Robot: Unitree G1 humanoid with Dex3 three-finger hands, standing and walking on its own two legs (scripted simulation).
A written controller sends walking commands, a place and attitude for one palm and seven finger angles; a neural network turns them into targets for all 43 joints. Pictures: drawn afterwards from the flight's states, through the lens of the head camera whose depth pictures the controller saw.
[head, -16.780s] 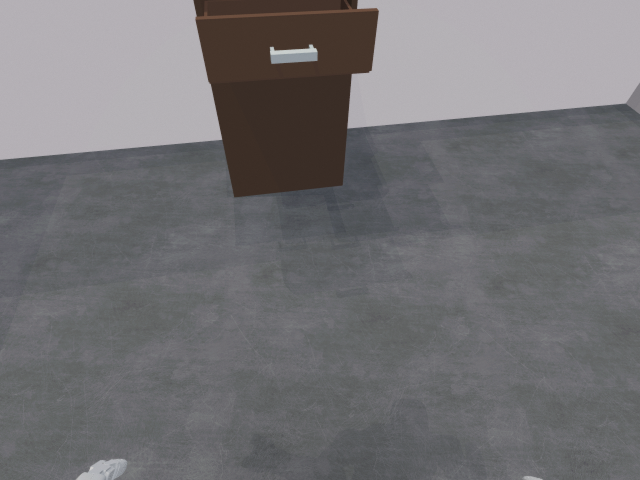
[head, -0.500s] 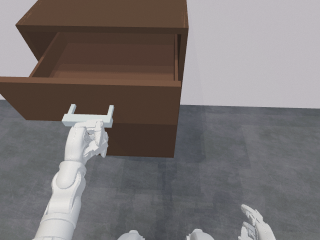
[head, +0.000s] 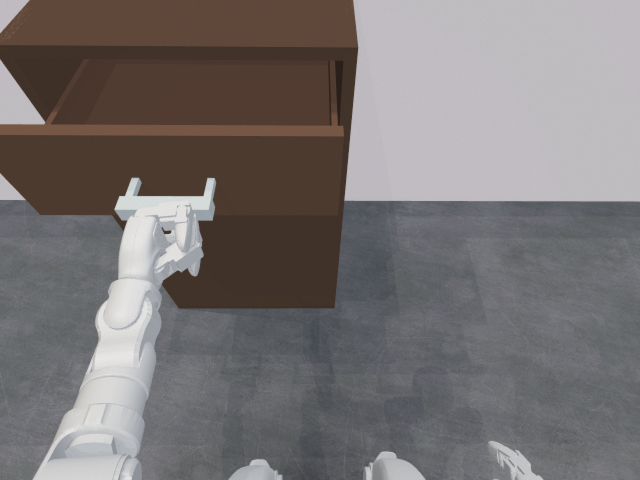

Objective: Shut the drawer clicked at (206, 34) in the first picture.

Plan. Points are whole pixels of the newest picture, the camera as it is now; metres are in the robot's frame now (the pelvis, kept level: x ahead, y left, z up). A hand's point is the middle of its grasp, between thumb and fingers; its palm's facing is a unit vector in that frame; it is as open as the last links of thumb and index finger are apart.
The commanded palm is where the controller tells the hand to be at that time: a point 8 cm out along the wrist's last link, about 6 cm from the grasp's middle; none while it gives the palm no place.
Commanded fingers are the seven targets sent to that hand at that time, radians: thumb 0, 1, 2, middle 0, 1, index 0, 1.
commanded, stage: push the drawer shut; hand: left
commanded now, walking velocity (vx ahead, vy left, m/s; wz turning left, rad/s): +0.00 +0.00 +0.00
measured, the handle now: (169, 196) +0.47 +0.21 +0.06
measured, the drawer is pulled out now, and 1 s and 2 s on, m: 0.16 0.03 0.00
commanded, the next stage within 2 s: pull the fist back off the drawer in 1.44 s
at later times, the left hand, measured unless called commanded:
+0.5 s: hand (208, 203) +0.46 +0.15 +0.06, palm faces +0.00 -1.00 -0.04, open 3.1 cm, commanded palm +0.44 +0.21 +0.06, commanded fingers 0.00 0.90 0.90 -1.40 -1.60 -1.40 -1.60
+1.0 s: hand (212, 172) +0.52 +0.16 +0.06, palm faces +0.00 -1.00 -0.04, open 3.0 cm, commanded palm +0.51 +0.21 +0.06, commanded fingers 0.00 0.90 0.90 -1.40 -1.60 -1.40 -1.60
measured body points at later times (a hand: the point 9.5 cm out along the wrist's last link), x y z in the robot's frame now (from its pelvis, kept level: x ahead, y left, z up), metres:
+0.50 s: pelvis -0.01 +0.00 -0.01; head +0.09 +0.00 +0.43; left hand +0.45 +0.21 +0.06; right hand +0.03 -0.26 -0.13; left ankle +0.00 +0.12 -0.69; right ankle +0.03 -0.12 -0.69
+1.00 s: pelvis -0.01 +0.01 -0.02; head +0.12 +0.02 +0.41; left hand +0.51 +0.21 +0.06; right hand -0.01 -0.25 -0.13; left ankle +0.00 +0.12 -0.69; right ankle +0.03 -0.12 -0.69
